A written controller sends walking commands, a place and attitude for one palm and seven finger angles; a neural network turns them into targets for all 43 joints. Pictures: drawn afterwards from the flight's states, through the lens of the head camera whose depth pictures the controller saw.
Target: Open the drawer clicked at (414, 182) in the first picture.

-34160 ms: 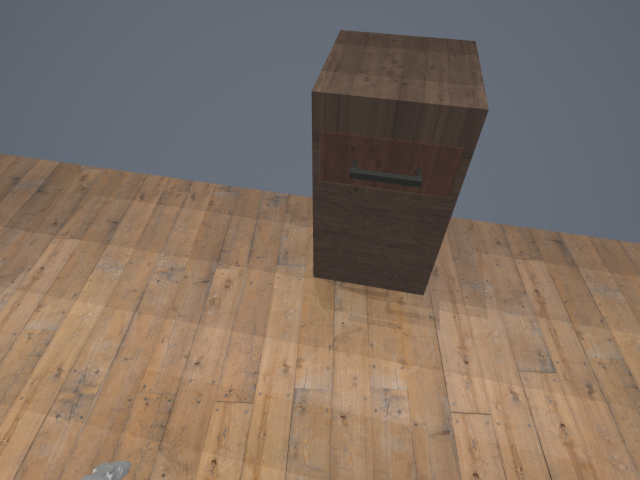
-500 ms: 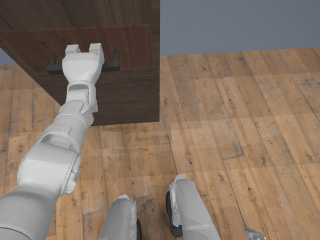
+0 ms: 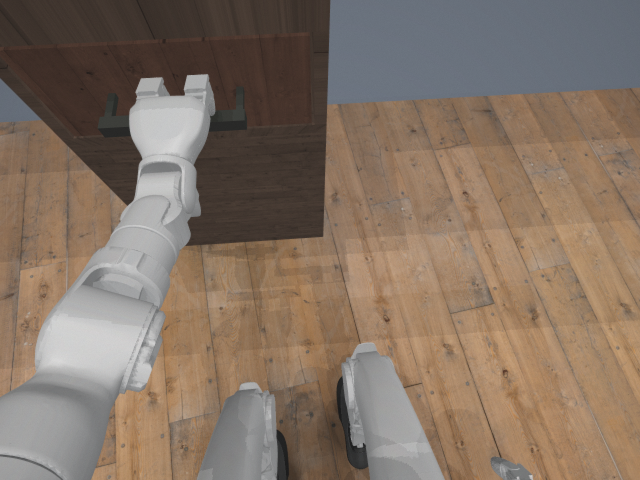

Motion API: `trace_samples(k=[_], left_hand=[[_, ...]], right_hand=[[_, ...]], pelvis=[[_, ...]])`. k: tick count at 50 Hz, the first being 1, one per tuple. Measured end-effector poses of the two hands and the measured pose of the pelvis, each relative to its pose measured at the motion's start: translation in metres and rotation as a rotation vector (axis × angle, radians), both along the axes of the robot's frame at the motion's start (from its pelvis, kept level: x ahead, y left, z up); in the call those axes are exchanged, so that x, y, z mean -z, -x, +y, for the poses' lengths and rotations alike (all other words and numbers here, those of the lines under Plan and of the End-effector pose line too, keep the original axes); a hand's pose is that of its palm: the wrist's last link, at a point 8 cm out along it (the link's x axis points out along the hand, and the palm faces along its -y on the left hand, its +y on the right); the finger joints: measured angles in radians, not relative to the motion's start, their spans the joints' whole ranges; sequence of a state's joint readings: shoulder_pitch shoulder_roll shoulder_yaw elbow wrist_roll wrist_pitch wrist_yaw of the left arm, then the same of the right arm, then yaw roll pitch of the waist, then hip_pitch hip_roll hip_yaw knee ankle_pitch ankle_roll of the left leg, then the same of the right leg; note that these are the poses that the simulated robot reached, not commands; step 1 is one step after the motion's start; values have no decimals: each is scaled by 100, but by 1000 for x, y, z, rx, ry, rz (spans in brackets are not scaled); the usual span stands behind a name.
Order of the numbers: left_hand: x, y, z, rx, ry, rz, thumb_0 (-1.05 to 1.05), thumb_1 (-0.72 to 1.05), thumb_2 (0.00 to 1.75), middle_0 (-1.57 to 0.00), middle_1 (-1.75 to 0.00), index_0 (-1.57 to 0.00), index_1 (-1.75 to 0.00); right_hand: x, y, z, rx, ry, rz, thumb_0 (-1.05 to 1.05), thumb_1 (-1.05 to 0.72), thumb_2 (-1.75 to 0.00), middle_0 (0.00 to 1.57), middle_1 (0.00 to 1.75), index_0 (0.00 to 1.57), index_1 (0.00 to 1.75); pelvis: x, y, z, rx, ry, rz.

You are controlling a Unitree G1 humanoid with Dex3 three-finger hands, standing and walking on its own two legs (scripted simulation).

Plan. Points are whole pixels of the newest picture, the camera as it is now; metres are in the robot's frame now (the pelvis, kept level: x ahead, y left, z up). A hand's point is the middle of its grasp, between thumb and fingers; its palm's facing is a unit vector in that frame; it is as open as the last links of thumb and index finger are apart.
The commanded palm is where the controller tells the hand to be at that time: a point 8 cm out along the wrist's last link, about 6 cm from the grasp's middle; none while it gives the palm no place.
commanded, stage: lift the hand off the handle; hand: left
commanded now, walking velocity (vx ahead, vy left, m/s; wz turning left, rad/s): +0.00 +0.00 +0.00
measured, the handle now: (175, 110) +0.62 +0.13 -0.01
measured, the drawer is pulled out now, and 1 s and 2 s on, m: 0.00 0.00 0.00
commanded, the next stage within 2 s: none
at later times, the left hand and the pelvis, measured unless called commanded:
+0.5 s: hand (184, 142) +0.55 +0.11 +0.01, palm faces +0.00 +0.01 -1.00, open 13.2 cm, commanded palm +0.53 +0.13 +0.03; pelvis +0.01 +0.00 +0.01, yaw +0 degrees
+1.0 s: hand (173, 133) +0.56 +0.12 +0.02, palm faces -0.04 -0.03 -1.00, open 13.8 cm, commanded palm +0.53 +0.13 +0.07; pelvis +0.04 +0.00 +0.05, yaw -1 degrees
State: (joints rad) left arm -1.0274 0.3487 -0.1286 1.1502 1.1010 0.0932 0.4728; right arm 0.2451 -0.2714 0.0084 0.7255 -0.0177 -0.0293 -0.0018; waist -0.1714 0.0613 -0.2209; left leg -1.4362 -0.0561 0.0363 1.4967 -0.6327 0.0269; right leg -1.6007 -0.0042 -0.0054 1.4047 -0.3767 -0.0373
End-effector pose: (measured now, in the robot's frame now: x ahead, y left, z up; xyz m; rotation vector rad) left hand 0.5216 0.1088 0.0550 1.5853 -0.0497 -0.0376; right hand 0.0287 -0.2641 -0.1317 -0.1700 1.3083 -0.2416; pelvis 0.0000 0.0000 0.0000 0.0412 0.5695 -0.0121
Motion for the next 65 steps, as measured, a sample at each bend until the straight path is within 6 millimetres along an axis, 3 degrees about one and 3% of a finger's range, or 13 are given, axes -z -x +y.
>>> trace_samples(k=[19, 38, 45, 65], left_hand=[[-2, -11, 1, 12, 8, -24, 0, -49, 30, -32, -120, -40, -145], [-7, -14, 7, 18, 21, 58, 0, -49, 30, -32, -120, -35, -128], [-11, -14, 10, 29, 32, 54, 0, -49, 30, -32, -120, -33, -122], [-44, -14, 12, 28, 50, 67, 0, -49, 30, -32, -120, -32, -120]], right_hand=[[-9, 2, -2, 4, 15, 48, 0, -91, -90, 20, 30, 20, 30], [-32, -2, 2, 28, -4, 59, 0, -91, -90, 20, 30, 20, 30], [-42, -12, -1, 30, -5, 79, 0, -91, -90, 20, 30, 20, 30], [-76, -56, 0, 17, -13, 46, 0, -91, -90, 20, 30, 20, 30]], pelvis=[[-4, -8, 2, -7, 14, 10], [-30, -23, -1, 3, 12, -5], [-42, -35, -2, 2, 16, -7], [-77, -62, -1, 5, 25, -61]])
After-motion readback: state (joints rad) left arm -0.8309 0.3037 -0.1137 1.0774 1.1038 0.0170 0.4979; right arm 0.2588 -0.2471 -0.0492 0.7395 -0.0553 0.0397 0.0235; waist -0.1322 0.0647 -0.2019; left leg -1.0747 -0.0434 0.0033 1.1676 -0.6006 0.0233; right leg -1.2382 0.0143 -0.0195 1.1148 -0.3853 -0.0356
